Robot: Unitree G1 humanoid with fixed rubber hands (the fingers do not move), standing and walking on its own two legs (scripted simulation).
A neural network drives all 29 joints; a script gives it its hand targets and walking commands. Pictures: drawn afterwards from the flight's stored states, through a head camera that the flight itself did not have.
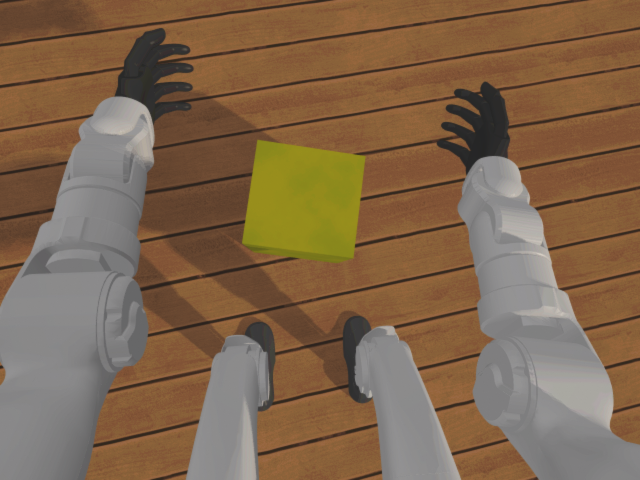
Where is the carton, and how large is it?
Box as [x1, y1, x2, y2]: [242, 140, 365, 262]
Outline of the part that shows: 257,140 242,243 255,252 331,262 339,262 352,258 365,156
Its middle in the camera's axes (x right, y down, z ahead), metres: -0.04 -0.07 +0.86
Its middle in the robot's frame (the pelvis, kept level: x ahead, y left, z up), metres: +0.49 -0.01 -0.51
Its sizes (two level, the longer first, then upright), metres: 0.210 0.200 0.250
